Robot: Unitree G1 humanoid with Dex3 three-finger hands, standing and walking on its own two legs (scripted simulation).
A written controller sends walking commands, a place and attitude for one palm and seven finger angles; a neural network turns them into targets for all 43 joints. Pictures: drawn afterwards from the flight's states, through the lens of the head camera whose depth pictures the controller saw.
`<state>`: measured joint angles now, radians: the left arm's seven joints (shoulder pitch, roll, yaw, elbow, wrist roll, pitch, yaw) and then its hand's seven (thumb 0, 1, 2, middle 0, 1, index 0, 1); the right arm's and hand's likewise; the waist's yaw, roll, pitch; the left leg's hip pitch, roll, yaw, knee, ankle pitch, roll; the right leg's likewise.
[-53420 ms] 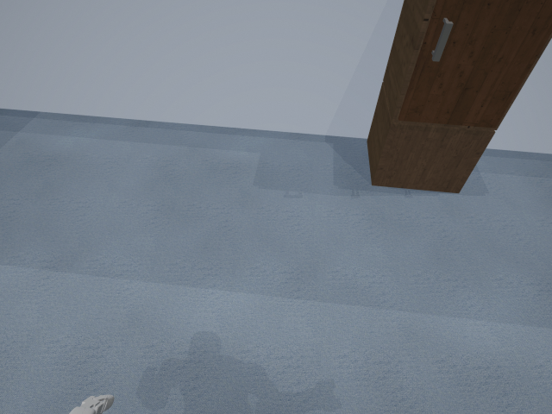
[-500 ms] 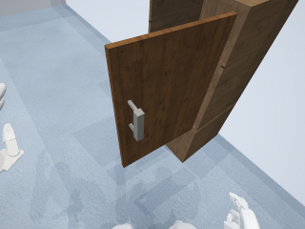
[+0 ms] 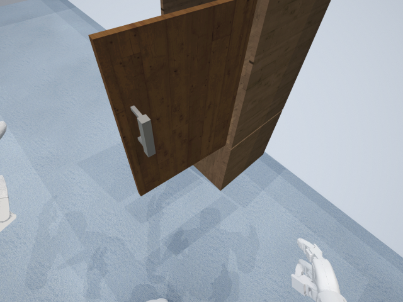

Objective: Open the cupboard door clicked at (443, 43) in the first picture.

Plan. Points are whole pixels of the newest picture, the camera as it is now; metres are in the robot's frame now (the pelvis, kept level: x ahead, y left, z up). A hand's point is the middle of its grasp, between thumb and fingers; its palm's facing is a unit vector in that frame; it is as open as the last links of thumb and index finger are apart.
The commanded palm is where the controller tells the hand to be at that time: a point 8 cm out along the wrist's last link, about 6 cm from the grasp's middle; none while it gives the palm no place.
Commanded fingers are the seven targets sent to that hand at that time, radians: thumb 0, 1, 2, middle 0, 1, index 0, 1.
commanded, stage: stop stepping back and stand still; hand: left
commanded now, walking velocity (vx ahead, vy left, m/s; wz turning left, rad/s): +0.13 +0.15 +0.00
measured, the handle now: (142, 131) +0.49 +0.18 +0.01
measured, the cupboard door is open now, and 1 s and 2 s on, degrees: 85 85 85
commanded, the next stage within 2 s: let the arm hang, fingers relaxed in 0.74 s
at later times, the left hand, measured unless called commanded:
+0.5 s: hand out of the picture +0.09 +0.28 +0.16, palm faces +0.52 -0.74 -0.44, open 7.4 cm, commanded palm +0.03 +0.31 +0.17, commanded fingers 0.00 0.90 0.90 -0.20 -0.30 -0.20 -0.30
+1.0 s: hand out of the picture +0.09 +0.27 -0.06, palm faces +0.23 -0.91 -0.34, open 7.4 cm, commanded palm none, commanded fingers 0.00 0.90 0.90 -0.20 -0.30 -0.20 -0.30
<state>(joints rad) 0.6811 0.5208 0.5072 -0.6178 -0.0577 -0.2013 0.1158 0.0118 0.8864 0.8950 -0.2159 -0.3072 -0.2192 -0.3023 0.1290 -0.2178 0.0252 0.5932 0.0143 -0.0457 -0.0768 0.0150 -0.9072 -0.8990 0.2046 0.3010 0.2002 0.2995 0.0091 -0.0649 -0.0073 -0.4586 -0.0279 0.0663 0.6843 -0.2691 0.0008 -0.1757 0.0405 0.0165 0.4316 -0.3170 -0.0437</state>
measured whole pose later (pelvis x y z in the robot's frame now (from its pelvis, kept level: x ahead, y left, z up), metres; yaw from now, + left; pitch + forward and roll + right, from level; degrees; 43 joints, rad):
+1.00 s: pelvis -0.09 +0.02 -0.01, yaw +8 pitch +1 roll +0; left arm 0.25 0.25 0.13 0.33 0.03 0.06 0.03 0.01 0.91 0.90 -0.19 -0.30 -0.19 -0.30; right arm 0.20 -0.24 0.00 0.77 -0.05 -0.05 -0.02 0.01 -0.91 -0.90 0.20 0.30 0.20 0.30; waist -0.05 0.03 -0.01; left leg -0.30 -0.03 0.00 0.56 -0.27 0.05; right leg -0.50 0.00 0.04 1.07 -0.51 0.02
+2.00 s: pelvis -0.09 +0.00 +0.00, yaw +7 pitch -2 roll +0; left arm 0.20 0.19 0.02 1.14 0.01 0.00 0.01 0.01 0.91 0.90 -0.20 -0.30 -0.20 -0.30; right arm 0.22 -0.20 -0.01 1.13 -0.02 0.01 -0.02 0.01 -0.91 -0.90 0.20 0.30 0.20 0.30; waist -0.01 0.01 0.06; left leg -0.17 0.00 0.01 0.39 -0.20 0.00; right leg -0.20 0.00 0.01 0.40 -0.18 0.00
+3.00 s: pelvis -0.06 -0.01 +0.01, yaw +7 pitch -1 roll +0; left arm 0.09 0.31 0.02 1.13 0.01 -0.02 0.00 0.01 0.91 0.90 -0.20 -0.30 -0.20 -0.30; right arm 0.10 -0.32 -0.01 1.13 -0.02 0.00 -0.01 0.01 -0.91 -0.90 0.20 0.30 0.20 0.30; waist -0.01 0.01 0.06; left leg -0.10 0.01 -0.01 0.30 -0.19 -0.02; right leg -0.13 0.01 0.00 0.32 -0.18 -0.02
